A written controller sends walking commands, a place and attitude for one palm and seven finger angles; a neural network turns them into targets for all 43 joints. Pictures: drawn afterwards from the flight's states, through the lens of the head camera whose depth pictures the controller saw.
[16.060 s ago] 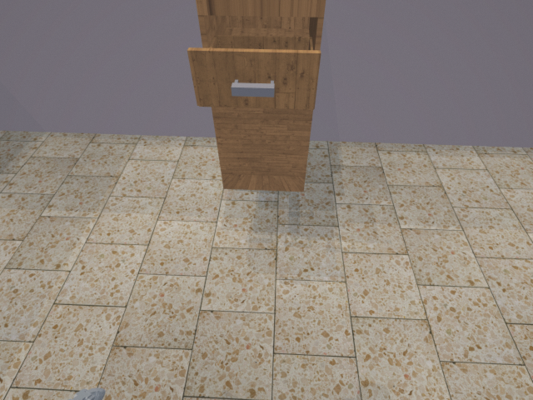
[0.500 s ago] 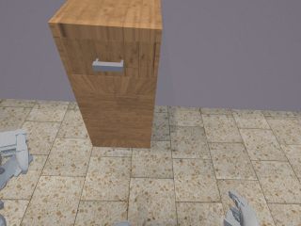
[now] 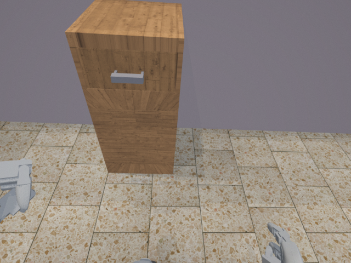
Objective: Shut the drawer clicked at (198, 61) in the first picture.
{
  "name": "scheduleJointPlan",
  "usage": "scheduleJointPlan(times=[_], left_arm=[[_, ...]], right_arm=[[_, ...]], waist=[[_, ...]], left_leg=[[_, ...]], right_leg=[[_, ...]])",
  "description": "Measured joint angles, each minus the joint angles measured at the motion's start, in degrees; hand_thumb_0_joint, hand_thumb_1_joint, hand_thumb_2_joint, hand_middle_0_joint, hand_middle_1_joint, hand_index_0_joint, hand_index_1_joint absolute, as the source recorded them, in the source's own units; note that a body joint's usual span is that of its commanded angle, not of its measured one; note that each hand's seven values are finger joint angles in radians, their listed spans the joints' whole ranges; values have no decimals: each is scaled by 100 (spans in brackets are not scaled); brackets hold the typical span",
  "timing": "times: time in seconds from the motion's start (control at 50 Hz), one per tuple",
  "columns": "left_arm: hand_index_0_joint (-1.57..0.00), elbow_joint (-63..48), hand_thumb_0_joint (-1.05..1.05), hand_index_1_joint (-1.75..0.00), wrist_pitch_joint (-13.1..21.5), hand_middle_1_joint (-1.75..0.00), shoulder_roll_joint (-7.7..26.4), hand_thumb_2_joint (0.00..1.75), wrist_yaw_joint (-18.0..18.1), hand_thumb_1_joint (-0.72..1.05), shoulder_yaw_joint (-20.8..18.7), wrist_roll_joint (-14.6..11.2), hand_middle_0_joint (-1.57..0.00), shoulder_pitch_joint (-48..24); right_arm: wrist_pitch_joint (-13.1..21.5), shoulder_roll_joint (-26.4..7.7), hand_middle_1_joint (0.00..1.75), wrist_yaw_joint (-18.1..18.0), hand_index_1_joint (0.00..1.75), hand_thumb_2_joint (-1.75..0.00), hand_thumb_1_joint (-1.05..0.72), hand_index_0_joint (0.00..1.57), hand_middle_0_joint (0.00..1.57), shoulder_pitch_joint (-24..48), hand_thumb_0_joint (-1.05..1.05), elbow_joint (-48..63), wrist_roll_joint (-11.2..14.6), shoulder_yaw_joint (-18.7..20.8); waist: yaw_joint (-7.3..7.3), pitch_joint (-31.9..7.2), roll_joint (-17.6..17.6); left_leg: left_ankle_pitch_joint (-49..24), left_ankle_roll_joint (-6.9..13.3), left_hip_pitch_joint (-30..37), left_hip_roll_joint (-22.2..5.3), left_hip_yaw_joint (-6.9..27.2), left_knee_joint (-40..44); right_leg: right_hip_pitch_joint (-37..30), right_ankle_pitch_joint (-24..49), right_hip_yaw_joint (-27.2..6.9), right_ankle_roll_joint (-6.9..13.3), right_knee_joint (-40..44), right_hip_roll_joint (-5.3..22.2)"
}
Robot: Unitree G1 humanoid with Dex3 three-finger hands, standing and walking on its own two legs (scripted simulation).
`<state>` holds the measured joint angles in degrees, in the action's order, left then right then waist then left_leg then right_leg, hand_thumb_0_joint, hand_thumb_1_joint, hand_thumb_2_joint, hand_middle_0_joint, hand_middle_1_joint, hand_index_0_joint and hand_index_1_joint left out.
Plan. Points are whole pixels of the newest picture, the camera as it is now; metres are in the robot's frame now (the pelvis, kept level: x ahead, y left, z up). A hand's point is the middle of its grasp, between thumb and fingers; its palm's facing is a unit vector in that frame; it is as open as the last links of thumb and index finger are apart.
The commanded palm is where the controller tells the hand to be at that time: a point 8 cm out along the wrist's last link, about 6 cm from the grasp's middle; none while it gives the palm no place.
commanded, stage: stop stepping back and stand still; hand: left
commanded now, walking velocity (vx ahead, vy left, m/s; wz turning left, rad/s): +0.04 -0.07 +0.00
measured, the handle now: (128, 75) +0.80 +0.22 +0.01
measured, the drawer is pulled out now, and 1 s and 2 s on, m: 0.00 0.00 0.00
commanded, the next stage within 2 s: let the arm hang, fingers relaxed in 1.26 s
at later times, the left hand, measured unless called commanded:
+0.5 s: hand out of the picture +0.15 +0.32 +0.17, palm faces +0.45 -0.83 -0.35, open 3.2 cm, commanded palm +0.08 +0.34 +0.19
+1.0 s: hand (12, 208) +0.16 +0.25 +0.17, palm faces +0.33 -0.83 -0.45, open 3.3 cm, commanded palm +0.11 +0.30 +0.19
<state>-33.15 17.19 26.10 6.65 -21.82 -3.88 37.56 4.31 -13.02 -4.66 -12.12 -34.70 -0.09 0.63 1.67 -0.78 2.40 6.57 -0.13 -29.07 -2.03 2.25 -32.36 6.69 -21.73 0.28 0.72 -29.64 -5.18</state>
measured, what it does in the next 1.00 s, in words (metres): steps on the spot: left foot, then right foot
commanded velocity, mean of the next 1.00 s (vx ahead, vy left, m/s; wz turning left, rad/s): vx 0.05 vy -0.07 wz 0.00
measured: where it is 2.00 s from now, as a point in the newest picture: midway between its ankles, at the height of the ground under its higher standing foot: outside the picture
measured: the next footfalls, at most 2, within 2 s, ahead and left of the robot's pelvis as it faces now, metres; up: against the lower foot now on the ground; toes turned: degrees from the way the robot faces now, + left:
left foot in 0.42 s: +0.05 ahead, +0.14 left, +0.00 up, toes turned +1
right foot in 0.78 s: -0.05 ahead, -0.05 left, +0.00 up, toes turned -5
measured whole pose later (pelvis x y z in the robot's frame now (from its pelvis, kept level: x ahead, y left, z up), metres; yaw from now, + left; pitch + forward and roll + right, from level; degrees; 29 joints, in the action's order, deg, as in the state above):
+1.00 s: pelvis -0.03 +0.02 +0.01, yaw -2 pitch +0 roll +0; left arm -31.2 10.4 21.3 8.4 -19.0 -2.6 37.1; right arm 3.9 -12.6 -4.4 -12.2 -36.5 0.5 0.1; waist 0.4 -1.3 0.7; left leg 11.8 0.1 -17.7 -1.3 -2.0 -29.1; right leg 7.1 -19.0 4.2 3.9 -25.4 -3.6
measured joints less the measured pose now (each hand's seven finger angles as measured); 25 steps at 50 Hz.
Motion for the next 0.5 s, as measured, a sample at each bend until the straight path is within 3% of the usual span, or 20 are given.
scheduleJointPlan(times=[0.1,0.14,0.2,0.24,0.26,0.32,0.36,0.42,0.46,0.5], left_arm=[[-140,126,1,-160,-222,-160,-244,89,102,88,74,47,-141,-222],[-140,224,2,-160,-327,-160,-338,89,124,88,63,92,-141,-464],[-140,195,2,-160,-483,-160,-317,89,124,88,3,112,-141,-727],[-140,-84,2,-160,-539,-160,-186,89,107,89,-57,99,-141,-572],[-140,-299,2,-160,-544,-160,-91,89,100,89,-123,92,-141,-383],[-140,-756,2,-160,-581,-160,-57,89,29,89,-73,79,-141,109],[-140,-675,2,-160,-579,-160,-136,89,48,88,28,109,-141,179],[-141,-253,1,-160,-619,-160,-330,89,168,88,109,193,-141,-194],[-141,158,1,-160,-671,-160,-453,89,238,88,103,223,-141,-655],[-141,361,2,-160,-764,-160,-527,89,266,88,40,220,-141,-819]], right_arm=[[69,-62,30,-140,30,-90,-90,20,20,-230,2,-168,-22,23],[124,35,30,-148,30,-90,-90,20,20,-188,2,-228,-53,-6],[220,279,30,-47,30,-90,-90,20,20,-58,2,-178,-114,-86],[257,417,30,77,30,-90,-90,20,20,-31,2,-13,-125,-158],[256,462,30,137,30,-90,-90,20,20,-17,2,90,-115,-199],[90,454,30,211,30,-90,-90,20,20,29,1,38,-114,-216],[-13,450,30,158,31,-90,-90,20,20,-59,1,-146,-95,-213],[60,311,30,31,31,-90,-90,20,20,-214,1,-251,-48,-232],[148,317,30,-28,31,-90,-90,20,20,-124,2,-352,-25,-216],[255,397,30,-5,30,-90,-90,20,20,-53,2,-374,-66,-252]], waist=[[-59,-31,-57],[-85,36,-142],[-79,208,-239],[-52,242,-308],[-64,218,-401],[-188,108,-424],[-277,-120,-436],[-264,-310,-323],[-249,-106,-449],[-202,37,-526]], left_leg=[[-221,152,112,129,-13,-117],[-460,242,196,187,-66,181],[-489,123,359,233,-75,931],[-209,19,332,243,-176,1201],[212,-59,153,297,-289,998],[869,-171,-359,374,-307,-1028],[1118,-125,-125,305,-323,-1521],[1035,48,761,86,-226,-352],[746,256,802,280,-294,-285],[554,348,967,354,-382,22]], right_leg=[[-125,-179,9,-112,-185,111],[39,-566,-108,-49,-479,86],[371,-895,-63,63,-903,-108],[302,-927,147,152,-338,-152],[281,-780,147,244,60,-80],[506,374,206,359,1,122],[521,328,208,187,-37,223],[635,228,354,-4,-241,290],[765,-33,227,-52,-624,424],[1026,-327,3,-54,-1255,372]])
